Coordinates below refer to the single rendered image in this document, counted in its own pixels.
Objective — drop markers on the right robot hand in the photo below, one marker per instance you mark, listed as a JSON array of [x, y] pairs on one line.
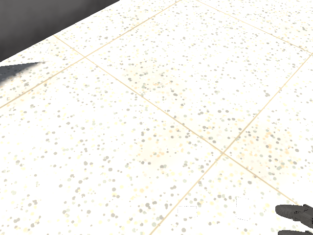
[[304, 214]]

